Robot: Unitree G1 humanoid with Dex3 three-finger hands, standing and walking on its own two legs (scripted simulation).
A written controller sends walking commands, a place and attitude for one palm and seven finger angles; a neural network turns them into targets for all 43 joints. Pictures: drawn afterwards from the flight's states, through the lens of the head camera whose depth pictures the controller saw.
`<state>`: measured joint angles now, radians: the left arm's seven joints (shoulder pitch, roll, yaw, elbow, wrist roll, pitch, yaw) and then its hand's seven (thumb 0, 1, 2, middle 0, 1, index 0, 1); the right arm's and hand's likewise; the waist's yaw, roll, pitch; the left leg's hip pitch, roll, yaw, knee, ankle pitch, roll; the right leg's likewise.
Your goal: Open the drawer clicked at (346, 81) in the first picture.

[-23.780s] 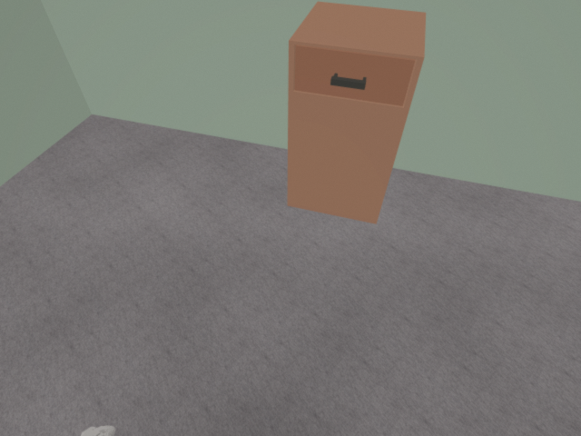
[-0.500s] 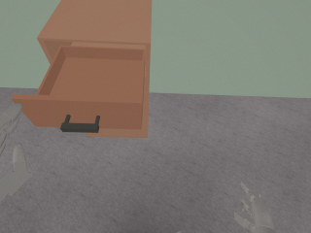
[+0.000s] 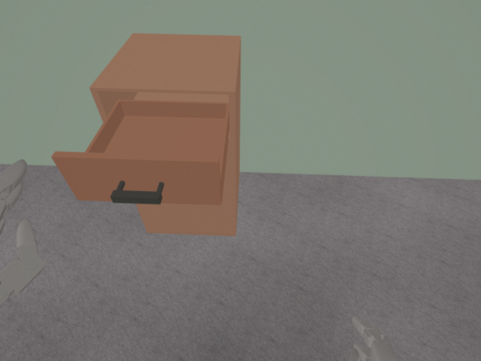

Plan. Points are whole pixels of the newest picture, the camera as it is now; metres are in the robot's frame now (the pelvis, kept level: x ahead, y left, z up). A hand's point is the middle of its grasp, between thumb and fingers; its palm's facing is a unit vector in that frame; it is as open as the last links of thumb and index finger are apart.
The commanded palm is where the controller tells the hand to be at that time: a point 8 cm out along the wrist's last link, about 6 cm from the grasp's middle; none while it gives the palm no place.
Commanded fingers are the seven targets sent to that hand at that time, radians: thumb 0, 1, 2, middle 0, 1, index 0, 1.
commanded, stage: stop stepping back and stand still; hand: left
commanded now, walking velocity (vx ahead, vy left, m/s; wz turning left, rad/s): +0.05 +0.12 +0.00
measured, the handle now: (139, 191) +0.51 +0.27 -0.06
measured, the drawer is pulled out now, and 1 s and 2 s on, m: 0.30 0.30 0.30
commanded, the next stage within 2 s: let the arm hang, fingers relaxed in 0.18 s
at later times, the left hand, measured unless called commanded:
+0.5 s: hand out of the picture +0.13 +0.23 -0.12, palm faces +0.07 -0.95 -0.29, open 7.4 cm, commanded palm none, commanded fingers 0.00 0.90 0.90 -0.20 -0.30 -0.20 -0.30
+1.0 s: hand out of the picture -0.04 +0.19 -0.15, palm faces +0.05 -0.98 -0.21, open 7.3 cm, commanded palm none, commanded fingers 0.00 0.90 0.90 -0.20 -0.30 -0.20 -0.30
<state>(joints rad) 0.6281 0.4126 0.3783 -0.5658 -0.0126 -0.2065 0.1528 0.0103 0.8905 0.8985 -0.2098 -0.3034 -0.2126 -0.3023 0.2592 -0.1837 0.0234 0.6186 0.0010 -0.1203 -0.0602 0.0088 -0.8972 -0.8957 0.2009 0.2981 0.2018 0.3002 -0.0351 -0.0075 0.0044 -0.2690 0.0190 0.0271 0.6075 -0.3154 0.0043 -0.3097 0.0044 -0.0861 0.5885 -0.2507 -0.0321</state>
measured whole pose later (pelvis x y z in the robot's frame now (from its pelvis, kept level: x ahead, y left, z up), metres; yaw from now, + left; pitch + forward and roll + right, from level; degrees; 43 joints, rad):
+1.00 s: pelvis +0.00 +0.01 +0.02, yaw +1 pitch -2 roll +0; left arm 0.31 0.15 0.01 1.16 0.01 0.01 0.03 0.00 0.92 0.90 -0.20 -0.30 -0.20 -0.30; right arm 0.34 -0.12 0.01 1.12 -0.02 0.02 -0.03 0.00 -0.91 -0.90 0.20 0.30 0.20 0.30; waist 0.00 0.03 0.08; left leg -0.18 0.00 0.05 0.41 -0.20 0.02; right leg -0.21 0.01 -0.07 0.40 -0.16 -0.04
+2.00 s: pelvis +0.02 -0.01 +0.02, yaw +1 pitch -2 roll +0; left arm 0.27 0.11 0.02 1.15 0.01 -0.01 0.04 0.00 0.91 0.90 -0.20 -0.30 -0.20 -0.30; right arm 0.31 -0.10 0.00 1.13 -0.02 0.01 -0.04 0.00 -0.90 -0.90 0.20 0.30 0.20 0.30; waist -0.01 0.03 0.07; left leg -0.13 0.03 0.04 0.39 -0.22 -0.01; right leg -0.17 0.04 -0.07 0.37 -0.18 -0.06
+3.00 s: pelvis +0.04 -0.01 +0.02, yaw +1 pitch -1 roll +0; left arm 0.27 0.12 0.02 1.15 0.01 -0.01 0.04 0.00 0.91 0.90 -0.20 -0.30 -0.20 -0.30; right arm 0.29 -0.12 0.00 1.14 -0.02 0.00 -0.05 0.00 -0.90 -0.90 0.20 0.30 0.20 0.30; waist -0.01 0.03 0.07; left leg -0.10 0.03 0.05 0.36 -0.24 -0.02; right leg -0.15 0.04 -0.06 0.37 -0.20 -0.06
